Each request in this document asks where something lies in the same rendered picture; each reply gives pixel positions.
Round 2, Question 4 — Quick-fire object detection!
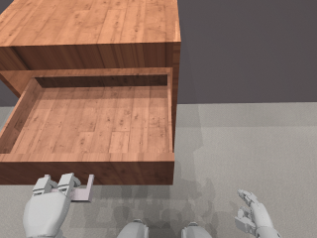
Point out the right robot hand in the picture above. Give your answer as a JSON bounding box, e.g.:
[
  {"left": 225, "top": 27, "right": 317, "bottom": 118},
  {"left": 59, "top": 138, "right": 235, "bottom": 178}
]
[{"left": 235, "top": 188, "right": 274, "bottom": 236}]

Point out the left robot shin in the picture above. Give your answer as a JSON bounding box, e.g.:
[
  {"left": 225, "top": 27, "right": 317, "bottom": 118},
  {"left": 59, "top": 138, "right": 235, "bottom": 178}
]
[{"left": 133, "top": 219, "right": 143, "bottom": 223}]

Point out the handle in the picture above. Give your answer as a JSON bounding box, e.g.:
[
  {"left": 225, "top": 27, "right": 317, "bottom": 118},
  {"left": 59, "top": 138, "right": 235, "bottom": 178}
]
[{"left": 44, "top": 175, "right": 95, "bottom": 203}]

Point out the robot right forearm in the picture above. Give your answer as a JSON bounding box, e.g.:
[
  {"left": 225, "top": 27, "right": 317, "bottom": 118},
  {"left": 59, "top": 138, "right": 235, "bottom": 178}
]
[{"left": 256, "top": 226, "right": 282, "bottom": 238}]

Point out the left robot hand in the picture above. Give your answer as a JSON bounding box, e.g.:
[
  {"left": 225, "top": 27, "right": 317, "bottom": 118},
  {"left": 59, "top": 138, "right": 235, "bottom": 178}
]
[{"left": 23, "top": 173, "right": 81, "bottom": 238}]

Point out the drawer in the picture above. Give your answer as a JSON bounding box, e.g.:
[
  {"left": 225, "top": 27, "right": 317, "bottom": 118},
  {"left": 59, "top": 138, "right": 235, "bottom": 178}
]
[{"left": 0, "top": 72, "right": 175, "bottom": 185}]

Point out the robot right thigh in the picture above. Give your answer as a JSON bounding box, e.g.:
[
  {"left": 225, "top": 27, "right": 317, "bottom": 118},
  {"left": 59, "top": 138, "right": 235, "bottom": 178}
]
[{"left": 181, "top": 225, "right": 212, "bottom": 238}]

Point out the cabinet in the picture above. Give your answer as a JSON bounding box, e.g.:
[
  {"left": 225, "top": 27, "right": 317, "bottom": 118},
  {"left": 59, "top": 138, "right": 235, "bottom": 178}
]
[{"left": 0, "top": 0, "right": 181, "bottom": 153}]

